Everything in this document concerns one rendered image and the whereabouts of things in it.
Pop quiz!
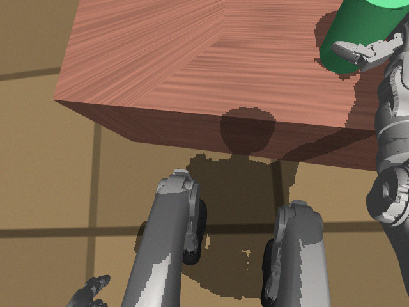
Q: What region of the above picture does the right robot arm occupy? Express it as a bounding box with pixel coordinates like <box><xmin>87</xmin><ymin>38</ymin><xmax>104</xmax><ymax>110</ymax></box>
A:
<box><xmin>366</xmin><ymin>51</ymin><xmax>409</xmax><ymax>296</ymax></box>

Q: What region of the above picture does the right robot hand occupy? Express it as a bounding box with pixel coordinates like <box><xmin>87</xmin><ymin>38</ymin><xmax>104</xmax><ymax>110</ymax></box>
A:
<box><xmin>331</xmin><ymin>12</ymin><xmax>409</xmax><ymax>72</ymax></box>

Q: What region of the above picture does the bottle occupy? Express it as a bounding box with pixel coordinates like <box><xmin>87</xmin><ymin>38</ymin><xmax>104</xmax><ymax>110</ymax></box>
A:
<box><xmin>320</xmin><ymin>0</ymin><xmax>409</xmax><ymax>74</ymax></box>

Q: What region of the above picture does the left robot foot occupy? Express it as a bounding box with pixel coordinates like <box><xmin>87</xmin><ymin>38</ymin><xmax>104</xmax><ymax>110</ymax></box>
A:
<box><xmin>183</xmin><ymin>199</ymin><xmax>207</xmax><ymax>265</ymax></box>

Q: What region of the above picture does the left robot hand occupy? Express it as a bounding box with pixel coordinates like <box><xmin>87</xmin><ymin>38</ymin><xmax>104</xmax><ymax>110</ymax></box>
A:
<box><xmin>66</xmin><ymin>275</ymin><xmax>111</xmax><ymax>307</ymax></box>

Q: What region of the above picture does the right robot foot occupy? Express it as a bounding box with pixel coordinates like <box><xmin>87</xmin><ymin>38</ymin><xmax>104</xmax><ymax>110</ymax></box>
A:
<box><xmin>261</xmin><ymin>239</ymin><xmax>277</xmax><ymax>307</ymax></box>

